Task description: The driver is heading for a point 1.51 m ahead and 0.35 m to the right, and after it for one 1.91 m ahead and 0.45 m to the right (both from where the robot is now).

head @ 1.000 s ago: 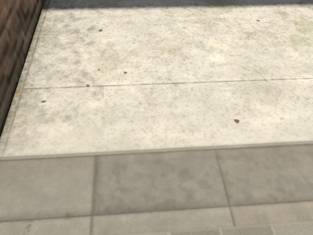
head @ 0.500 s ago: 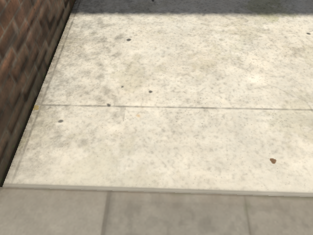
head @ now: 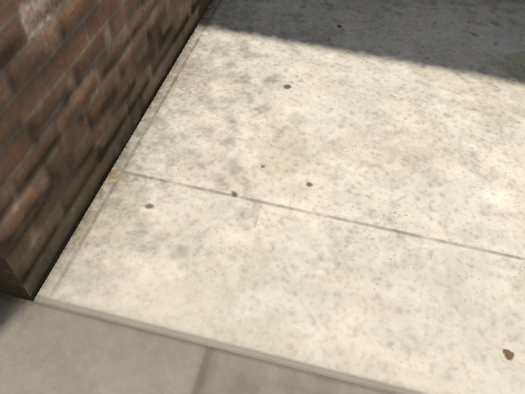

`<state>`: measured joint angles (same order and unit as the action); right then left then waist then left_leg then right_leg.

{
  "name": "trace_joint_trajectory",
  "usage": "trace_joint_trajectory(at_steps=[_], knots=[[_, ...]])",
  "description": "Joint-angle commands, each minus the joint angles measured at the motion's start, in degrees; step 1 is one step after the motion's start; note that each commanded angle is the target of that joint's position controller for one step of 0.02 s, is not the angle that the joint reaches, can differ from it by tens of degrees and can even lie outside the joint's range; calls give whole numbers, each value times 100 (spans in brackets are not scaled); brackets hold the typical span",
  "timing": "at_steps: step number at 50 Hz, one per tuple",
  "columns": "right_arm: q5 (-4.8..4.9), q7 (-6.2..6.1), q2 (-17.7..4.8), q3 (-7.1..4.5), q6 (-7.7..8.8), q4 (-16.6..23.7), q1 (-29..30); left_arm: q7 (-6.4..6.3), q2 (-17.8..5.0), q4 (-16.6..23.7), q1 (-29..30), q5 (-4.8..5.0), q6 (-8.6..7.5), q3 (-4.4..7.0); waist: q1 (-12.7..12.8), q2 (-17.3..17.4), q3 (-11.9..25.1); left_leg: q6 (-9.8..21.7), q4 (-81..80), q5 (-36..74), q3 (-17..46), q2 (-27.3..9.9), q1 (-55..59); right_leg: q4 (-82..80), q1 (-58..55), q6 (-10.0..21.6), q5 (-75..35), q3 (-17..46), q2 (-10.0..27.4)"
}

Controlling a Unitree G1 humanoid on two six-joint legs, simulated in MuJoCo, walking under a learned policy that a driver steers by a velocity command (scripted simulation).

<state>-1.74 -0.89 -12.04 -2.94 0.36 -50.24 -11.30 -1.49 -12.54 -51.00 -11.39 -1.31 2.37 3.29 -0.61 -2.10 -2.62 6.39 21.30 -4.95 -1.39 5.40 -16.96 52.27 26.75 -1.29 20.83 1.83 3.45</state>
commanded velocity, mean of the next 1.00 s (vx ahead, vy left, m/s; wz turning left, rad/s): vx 0.01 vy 0.00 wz -0.35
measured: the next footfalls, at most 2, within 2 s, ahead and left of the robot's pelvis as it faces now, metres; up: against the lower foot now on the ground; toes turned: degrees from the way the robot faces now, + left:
right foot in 0.20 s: +0.01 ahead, -0.13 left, +0.00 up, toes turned -6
left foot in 0.64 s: +0.08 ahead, +0.07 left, +0.00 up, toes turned -24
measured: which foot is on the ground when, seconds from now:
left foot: down 0.00-0.20, up 0.22-0.62, down 0.64-1.00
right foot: up 0.00-0.18, down 0.20-0.64, up 0.66-1.00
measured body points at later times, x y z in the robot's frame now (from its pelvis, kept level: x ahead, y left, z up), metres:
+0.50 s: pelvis +0.00 -0.03 +0.01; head +0.04 -0.05 +0.45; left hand +0.12 +0.23 -0.12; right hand +0.06 -0.32 -0.12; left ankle +0.02 +0.10 -0.69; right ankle -0.03 -0.12 -0.74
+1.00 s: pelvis -0.01 +0.00 +0.00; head +0.02 +0.00 +0.45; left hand +0.22 +0.18 -0.13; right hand -0.04 -0.27 -0.12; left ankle +0.04 +0.09 -0.74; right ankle -0.07 -0.10 -0.74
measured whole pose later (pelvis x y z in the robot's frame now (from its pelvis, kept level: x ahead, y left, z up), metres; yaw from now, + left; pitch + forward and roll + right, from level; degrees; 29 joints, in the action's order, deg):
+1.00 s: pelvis -0.01 +0.00 +0.00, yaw -24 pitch +0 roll -1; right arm -0.8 -0.1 -13.8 -0.9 -0.2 -45.7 -14.5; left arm -0.5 -14.8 -46.1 -9.1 -0.7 3.8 2.3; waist -2.0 -0.9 -3.2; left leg 2.0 26.5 -13.5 -0.5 0.9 -12.8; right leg 27.5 10.5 -0.5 17.2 2.4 -1.9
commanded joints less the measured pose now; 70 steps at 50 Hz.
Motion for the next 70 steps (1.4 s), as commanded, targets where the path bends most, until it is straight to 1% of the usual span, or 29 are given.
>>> trace_joint_trajectory(at_steps=[1,6,9,10,11,12,14,18,24,30,31,32,33,34,35,37,40,45,47,50,51,52,53,57,64,67,68,69,70], knots=[[-31,-47,-660,-60,26,163,-121,28,-331,100,-389,45,43,23,-26,928,518,525,-1081,-1002,1107,-1535,200,-715,-790,49,107,-196,-149],[63,-159,-947,-159,-85,179,-77,31,-361,179,-466,82,-60,29,-51,728,365,642,-707,-930,1277,-1914,559,-1351,-810,266,437,-364,-317],[119,-220,-953,-214,-136,140,-46,28,-299,114,-886,47,-154,9,160,433,188,202,-134,-569,913,-1759,210,-3000,-1467,551,-478,-177,-316],[125,-212,-773,-189,-141,217,-74,17,-577,172,-980,-41,-211,60,93,-182,254,-104,691,-782,504,-1377,-143,-3646,-1670,753,-502,914,361],[174,-205,-487,-135,-124,458,158,36,-1186,291,-837,24,-232,210,-7,-1064,-116,-501,1437,-1684,-294,-342,-1119,-3819,-1605,1281,-1863,2483,1466],[95,-206,-523,-126,-144,513,522,35,-1206,243,-1018,-29,-249,247,287,-1039,-217,-541,2569,-2412,-25,-193,-1299,-3912,-1445,1742,-2764,2714,1776],[119,-123,-544,-158,-172,419,326,-9,-1020,307,-675,31,-236,246,-21,-334,-46,-590,3428,-2015,319,-307,-1340,-3675,-1550,1591,-2910,1870,1104],[58,-73,-639,-175,-166,450,276,12,-871,462,-634,94,-199,261,35,-352,435,-789,3720,-1740,278,-338,-1607,-3233,-2343,1469,-4041,1495,660],[148,-99,-658,-78,-157,795,648,6,-1166,527,-933,58,-120,385,353,-567,566,-868,2663,-1965,332,-355,-1433,-2957,-2644,1534,-4102,2015,691],[197,-139,-771,-42,-70,889,47,129,-1350,857,-115,70,-19,445,-7,-663,608,-696,888,-1497,338,-148,174,-2757,-1720,1060,-3453,2489,328],[155,-179,-784,-47,-29,834,-230,131,-1303,931,114,123,-10,429,-207,-558,576,-671,-31,-836,320,-207,793,-2575,-1339,796,-2809,2414,98],[74,-243,-1151,-124,15,839,-348,131,-1032,1015,35,139,-34,354,-138,73,601,-503,-652,-877,1048,-1024,1423,-2025,-680,472,-1509,2065,-293],[53,-268,-1693,-186,-11,1032,-93,117,-519,1088,-460,133,-55,233,186,1518,679,-28,-878,-46,2704,-2652,1933,-789,300,174,955,894,-1220],[36,-212,-1697,-210,-63,1029,-110,78,-1088,1006,-455,-30,-22,357,86,1387,637,588,-697,537,2930,-2995,1187,221,340,133,1546,490,-1076],[53,-167,-1307,-110,-63,1113,71,101,-1253,934,-394,-43,3,414,204,890,384,656,-703,531,2495,-2720,867,777,255,139,1214,562,-848],[40,-137,-966,-14,-63,1248,572,237,-1173,804,-456,-9,81,413,379,886,127,341,-651,513,1352,-1950,607,1279,190,61,509,389,-734],[34,-137,-988,-25,-6,1137,133,352,-1000,839,-310,41,120,323,140,1038,295,464,-441,1531,922,-1728,961,1255,209,-108,316,324,-835],[58,-25,-823,91,96,897,33,219,-544,775,-74,36,184,33,66,1225,425,476,-341,1355,949,-1659,1078,-1169,-852,-63,463,126,-612],[29,54,-1107,5,29,756,-216,107,-650,759,55,72,168,21,-78,1439,309,500,-144,1691,1189,-1565,1020,-1987,-1221,0,404,-239,-747],[156,106,-1324,-103,-20,702,-307,-38,-912,600,-364,42,-9,50,165,1019,453,92,284,1882,1452,-1514,496,-3594,-2405,212,-1368,38,-425],[200,125,-1085,-44,12,824,-281,-94,-1178,622,-476,-56,-104,78,149,486,733,-147,585,1008,1317,-1318,-37,-3588,-3050,364,-1543,658,347],[258,131,-664,52,14,962,-272,-94,-1598,653,-95,13,-112,170,-104,-697,478,-351,944,-765,541,-506,-575,-3496,-2756,802,-2604,1248,1080],[171,86,-845,16,-69,869,-201,-59,-1339,697,52,54,-122,141,102,-915,457,-406,1709,-2124,215,-382,-316,-3466,-2235,1227,-2641,1316,1489],[113,158,-962,-180,-292,768,-388,-94,-991,780,243,1,-144,32,-31,-607,56,-509,3678,-2514,283,-436,-897,-3428,-1988,1371,-3640,560,1243],[163,314,-824,-129,-382,1043,-102,-6,-1264,784,188,-24,-116,147,192,-864,316,-597,2106,-2193,-189,-486,-257,-2979,-2178,1197,-3312,102,1253],[113,276,-832,-146,-292,1001,-441,33,-1340,790,302,36,-107,192,-116,-499,421,-410,576,-982,-313,-318,697,-2196,-1665,740,-2463,-249,1122],[20,217,-1149,-219,-202,999,-565,58,-1189,774,104,8,-104,172,-158,426,439,-270,-223,-438,708,-802,1229,-1163,-1004,356,-1307,-661,752],[50,201,-2123,-420,-120,1171,-630,67,-673,1166,165,-35,-65,21,-23,2033,357,421,-444,1836,3179,-2598,1615,125,561,-92,1535,-1036,-314],[120,219,-2120,-477,-121,1005,-1187,-28,-851,1226,596,-34,24,20,-463,1475,581,1111,-439,2127,3299,-2774,1348,895,536,-18,1806,-144,-396]])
